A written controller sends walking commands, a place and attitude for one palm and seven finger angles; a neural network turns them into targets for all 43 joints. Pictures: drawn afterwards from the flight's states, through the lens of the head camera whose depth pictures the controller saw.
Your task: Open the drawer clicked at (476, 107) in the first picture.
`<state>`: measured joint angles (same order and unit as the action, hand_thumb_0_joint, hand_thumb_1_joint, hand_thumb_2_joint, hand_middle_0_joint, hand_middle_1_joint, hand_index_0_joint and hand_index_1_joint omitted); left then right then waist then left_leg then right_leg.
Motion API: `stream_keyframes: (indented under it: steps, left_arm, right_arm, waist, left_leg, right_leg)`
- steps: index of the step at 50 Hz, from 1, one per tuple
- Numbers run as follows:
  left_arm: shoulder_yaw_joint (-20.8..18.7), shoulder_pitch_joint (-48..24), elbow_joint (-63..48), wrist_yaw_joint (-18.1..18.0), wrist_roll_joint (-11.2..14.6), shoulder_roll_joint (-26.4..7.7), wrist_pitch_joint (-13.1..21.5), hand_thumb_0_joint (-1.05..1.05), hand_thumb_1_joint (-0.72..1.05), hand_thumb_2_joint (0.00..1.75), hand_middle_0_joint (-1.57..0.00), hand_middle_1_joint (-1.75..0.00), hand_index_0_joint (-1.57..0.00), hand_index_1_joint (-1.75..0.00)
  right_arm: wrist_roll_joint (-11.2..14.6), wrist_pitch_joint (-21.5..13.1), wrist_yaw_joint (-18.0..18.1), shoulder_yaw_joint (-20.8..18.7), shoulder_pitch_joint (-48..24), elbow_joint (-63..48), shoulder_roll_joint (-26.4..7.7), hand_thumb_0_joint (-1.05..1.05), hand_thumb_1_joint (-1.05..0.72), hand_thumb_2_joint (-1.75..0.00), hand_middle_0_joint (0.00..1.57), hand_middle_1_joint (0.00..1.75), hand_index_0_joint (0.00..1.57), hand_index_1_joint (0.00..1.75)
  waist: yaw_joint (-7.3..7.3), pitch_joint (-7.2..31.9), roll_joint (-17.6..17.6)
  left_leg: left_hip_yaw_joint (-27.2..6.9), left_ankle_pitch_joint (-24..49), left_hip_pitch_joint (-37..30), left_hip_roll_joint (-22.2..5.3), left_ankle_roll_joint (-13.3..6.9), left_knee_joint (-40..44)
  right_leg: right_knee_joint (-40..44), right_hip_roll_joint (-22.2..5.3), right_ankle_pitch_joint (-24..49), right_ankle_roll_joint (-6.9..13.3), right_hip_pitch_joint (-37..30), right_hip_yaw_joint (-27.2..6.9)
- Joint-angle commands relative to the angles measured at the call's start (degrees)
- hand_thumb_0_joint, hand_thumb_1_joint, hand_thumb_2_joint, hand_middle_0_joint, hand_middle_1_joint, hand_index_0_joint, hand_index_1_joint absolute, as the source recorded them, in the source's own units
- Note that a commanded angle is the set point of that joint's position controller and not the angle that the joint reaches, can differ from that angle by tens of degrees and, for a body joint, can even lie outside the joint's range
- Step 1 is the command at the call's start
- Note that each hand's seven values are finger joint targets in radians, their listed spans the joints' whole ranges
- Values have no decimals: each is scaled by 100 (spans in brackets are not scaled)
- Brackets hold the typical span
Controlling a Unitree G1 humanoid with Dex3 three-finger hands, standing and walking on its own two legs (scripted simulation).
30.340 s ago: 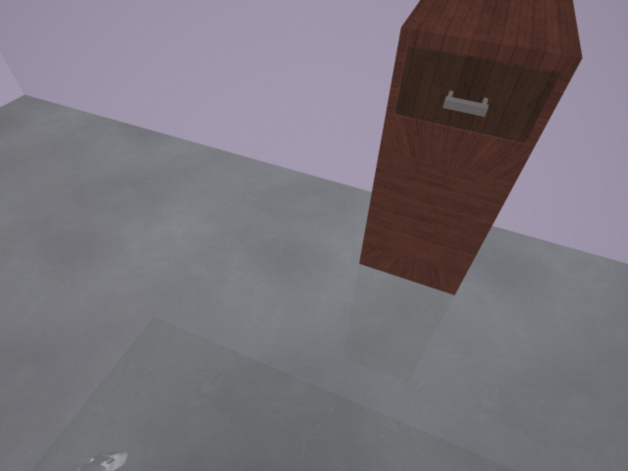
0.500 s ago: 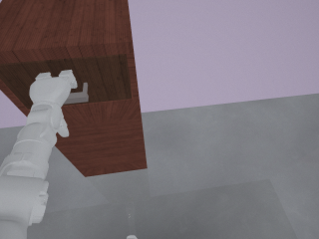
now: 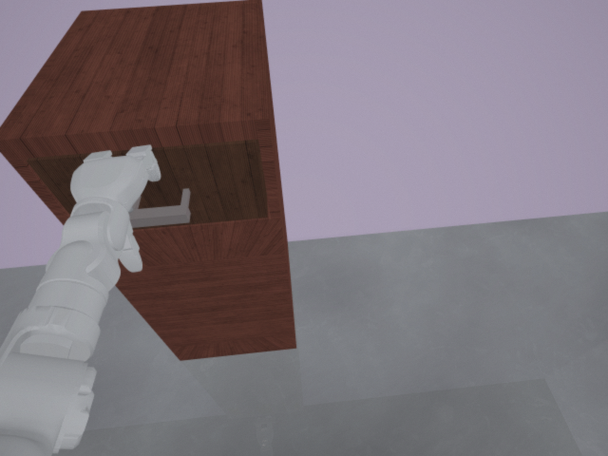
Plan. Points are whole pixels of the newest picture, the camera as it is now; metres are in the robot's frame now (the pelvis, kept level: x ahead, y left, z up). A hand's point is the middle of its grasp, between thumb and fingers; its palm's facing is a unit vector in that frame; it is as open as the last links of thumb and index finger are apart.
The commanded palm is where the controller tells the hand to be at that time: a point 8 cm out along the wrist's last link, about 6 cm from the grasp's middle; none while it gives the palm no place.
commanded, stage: re-aim the fingers above the handle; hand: left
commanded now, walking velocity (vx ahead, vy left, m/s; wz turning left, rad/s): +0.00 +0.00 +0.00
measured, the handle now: (159, 206) +0.49 +0.25 +0.03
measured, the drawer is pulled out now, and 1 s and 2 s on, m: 0.00 0.00 0.00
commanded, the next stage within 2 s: none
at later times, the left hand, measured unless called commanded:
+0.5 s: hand (136, 202) +0.44 +0.25 +0.09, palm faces -0.07 -0.02 -1.00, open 13.7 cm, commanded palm +0.42 +0.25 +0.14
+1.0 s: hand (133, 214) +0.43 +0.25 +0.08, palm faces -0.09 -0.01 -1.00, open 13.9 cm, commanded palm +0.42 +0.25 +0.14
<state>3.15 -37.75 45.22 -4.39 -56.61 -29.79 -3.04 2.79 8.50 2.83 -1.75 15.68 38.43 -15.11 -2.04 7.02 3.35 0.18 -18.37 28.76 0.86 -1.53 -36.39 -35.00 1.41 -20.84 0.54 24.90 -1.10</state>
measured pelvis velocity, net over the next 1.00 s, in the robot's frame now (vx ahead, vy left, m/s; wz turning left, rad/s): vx -0.01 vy -0.01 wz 0.01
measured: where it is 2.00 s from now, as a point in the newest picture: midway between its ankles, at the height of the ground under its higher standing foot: outside the picture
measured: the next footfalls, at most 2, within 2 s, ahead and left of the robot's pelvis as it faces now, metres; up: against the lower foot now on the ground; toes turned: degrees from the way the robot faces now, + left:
none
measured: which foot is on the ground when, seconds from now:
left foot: down 0.00-1.00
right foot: down 0.00-1.00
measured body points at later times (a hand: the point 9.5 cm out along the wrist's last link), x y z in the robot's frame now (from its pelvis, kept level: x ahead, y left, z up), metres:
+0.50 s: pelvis +0.00 -0.01 +0.00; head +0.05 -0.03 +0.44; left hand +0.44 +0.25 +0.14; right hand +0.04 -0.28 -0.14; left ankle -0.01 +0.10 -0.72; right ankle -0.04 -0.12 -0.72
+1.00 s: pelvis -0.01 -0.01 +0.00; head +0.04 -0.02 +0.45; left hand +0.43 +0.25 +0.13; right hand +0.07 -0.27 -0.13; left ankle -0.01 +0.10 -0.72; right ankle -0.04 -0.12 -0.72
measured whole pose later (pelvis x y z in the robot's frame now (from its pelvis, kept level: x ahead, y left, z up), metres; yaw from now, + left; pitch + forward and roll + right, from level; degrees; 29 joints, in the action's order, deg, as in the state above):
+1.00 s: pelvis -0.01 -0.01 +0.00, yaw +1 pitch +11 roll -1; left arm 5.4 -40.3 48.7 -4.4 -56.4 -30.1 -2.9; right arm 2.7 7.0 3.7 -2.4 17.1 39.4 -15.0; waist -2.5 6.4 3.2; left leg -0.6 -17.6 29.8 0.8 -1.2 -36.6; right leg -35.4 1.5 -20.5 0.9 25.8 -0.3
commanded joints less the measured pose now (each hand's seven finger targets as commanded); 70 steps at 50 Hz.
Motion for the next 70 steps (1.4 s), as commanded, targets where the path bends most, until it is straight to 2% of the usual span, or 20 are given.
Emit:
stream_keyframes:
  steps: [1,6,8,13,19,23,25,33,37,40,42,46,48,52,54,56,58,60,65,70]
  left_arm:
    - [-568,-2344,-1214,-62,-84,-1615,288,0,-50,30,-30,-120,-30,-120]
    - [-786,-2807,-1493,-340,-118,-1801,768,0,-50,30,-30,-120,-30,-120]
    - [-528,-3169,-1532,-496,-108,-1488,771,0,-50,30,-30,-120,-30,-120]
    - [-717,-3111,-692,-768,-206,-1770,370,0,-50,30,-30,-120,-30,-120]
    - [-498,-2897,-438,-460,-155,-1616,126,0,-50,30,-30,-120,-30,-120]
    - [-613,-2439,-314,-197,-81,-1681,246,0,-50,30,-30,-120,-30,-120]
    - [-351,-2404,-398,-112,-63,-1404,347,0,-50,30,-30,-120,-30,-120]
    - [-1292,-2841,-1374,-691,-202,-2303,898,0,-50,30,-30,-120,-30,-120]
    - [-1128,-2557,-1054,-1056,-276,-1946,526,0,-50,30,-30,-120,-30,-120]
    - [-1052,-2374,-519,-989,-248,-2017,96,0,-50,30,-30,-120,-30,-120]
    - [-584,-2600,-470,-791,-228,-1627,-97,0,-50,30,-30,-120,-30,-120]
    - [96,-2696,-770,-262,-37,-925,-10,0,-50,30,-30,-120,-30,-120]
    - [199,-3029,-1178,-85,18,-861,253,0,-50,30,-30,-120,-30,-120]
    - [-297,-3181,-1187,-224,-84,-1337,627,0,-50,30,-30,-120,-30,-120]
    - [-102,-3359,-1405,-473,-87,-939,698,0,-50,30,-30,-120,-30,-120]
    - [-458,-3430,-1234,-797,-177,-1235,592,0,-50,30,-30,-120,-30,-120]
    - [-1156,-3211,-754,-1081,-303,-2041,319,0,-50,30,-30,-120,-30,-120]
    - [-1052,-3100,-364,-1253,-383,-1995,-39,0,-50,30,-30,-120,-30,-120]
    - [-1115,-2832,-175,-1117,-394,-2297,-527,0,-50,30,-30,-120,-30,-120]
    - [-874,-2526,293,-660,-243,-2168,-569,0,-50,30,-30,-120,-30,-120]
  right_arm:
    - [-53,-144,123,-318,148,-592,-842,0,-90,-90,20,30,20,30]
    - [-92,-242,184,-353,186,-523,-776,0,-90,-90,20,30,20,30]
    - [-92,-291,149,-367,250,-466,-749,0,-90,-90,20,30,20,30]
    - [-90,-294,131,-345,359,-353,-821,0,-90,-90,20,30,20,30]
    - [-80,-232,133,-334,404,-431,-842,0,-90,-90,20,30,20,30]
    - [-66,-176,147,-326,389,-450,-890,0,-90,-90,20,30,20,30]
    - [-34,-179,156,-312,374,-486,-863,0,-90,-90,20,30,20,30]
    - [-113,-276,152,-409,444,-447,-806,0,-90,-90,20,30,20,30]
    - [-91,-348,62,-430,399,-385,-777,0,-90,-90,20,30,20,30]
    - [-59,-327,44,-400,386,-345,-872,0,-90,-90,20,30,20,30]
    - [-28,-316,62,-380,337,-369,-894,0,-90,-90,20,30,20,30]
    - [-24,-325,122,-381,284,-480,-876,0,-90,-90,20,30,20,30]
    - [-55,-333,175,-380,293,-469,-860,0,-90,-90,20,30,20,30]
    - [-64,-350,209,-321,308,-437,-785,0,-90,-90,20,30,20,30]
    - [-84,-398,140,-328,285,-457,-695,0,-90,-90,20,30,20,30]
    - [-116,-421,80,-329,326,-382,-722,0,-90,-90,20,30,20,30]
    - [-143,-372,74,-294,310,-369,-785,0,-90,-90,20,30,20,30]
    - [-123,-369,72,-236,246,-376,-731,0,-90,-90,20,30,20,30]
    - [-96,-269,118,-203,148,-441,-785,0,-90,-90,20,30,20,30]
    - [-6,-196,228,-157,120,-470,-846,0,-90,-90,20,30,20,30]
  waist:
    - [-34,1731,-222]
    - [-76,1815,117]
    - [-196,1815,209]
    - [-171,1986,-68]
    - [-140,2274,-202]
    - [-121,1827,-590]
    - [-162,1532,-474]
    - [58,2318,317]
    - [46,2189,272]
    - [5,1986,-112]
    - [-148,1892,-212]
    - [-306,1792,-279]
    - [-402,1730,-219]
    - [-213,1506,112]
    - [-184,1720,270]
    - [-87,1875,356]
    - [88,2011,110]
    - [106,1945,-110]
    - [226,2384,-351]
    - [69,1623,-755]
  left_leg:
    - [100,2389,-1314,48,-156,115]
    - [42,2336,-1353,75,-149,-23]
    - [5,2313,-1398,60,-122,-63]
    - [40,2040,-1083,83,-106,-74]
    - [172,2269,-1017,82,-150,-67]
    - [181,2150,-786,76,-182,18]
    - [186,1946,-742,93,-182,61]
    - [110,2455,-1110,63,-144,-61]
    - [122,2537,-1133,27,-90,-51]
    - [182,2200,-907,27,-98,58]
    - [186,2035,-1005,15,-122,126]
    - [117,2025,-1363,35,-181,133]
    - [62,2062,-1545,17,-201,118]
    - [-50,1947,-1421,39,-137,128]
    - [-66,2163,-1551,23,-107,78]
    - [-75,2248,-1497,11,-50,42]
    - [-43,2164,-1094,48,-33,67]
    - [80,1950,-773,70,-34,103]
    - [275,2095,-693,86,-60,190]
    - [314,1592,-430,91,-107,373]
  right_leg:
    - [300,128,2480,151,-532,159]
    - [194,141,2311,164,-240,135]
    - [169,154,2126,182,-39,181]
    - [129,159,2070,165,-153,175]
    - [146,110,2737,99,-640,100]
    - [265,103,2840,79,-740,87]
    - [294,107,2638,78,-534,97]
    - [60,175,2558,184,-547,70]
    - [14,207,2439,180,-325,193]
    - [137,181,2379,137,-495,188]
    - [241,156,2242,109,-401,202]
    - [381,146,2182,88,-280,180]
    - [429,142,2107,104,-161,158]
    - [290,162,1757,191,106,204]
    - [206,177,1748,207,181,235]
    - [100,205,1752,235,207,269]
    - [56,202,1843,252,-179,247]
    - [56,170,1929,195,-378,232]
    - [155,86,2558,103,-1126,104]
    - [424,46,2376,20,-1084,70]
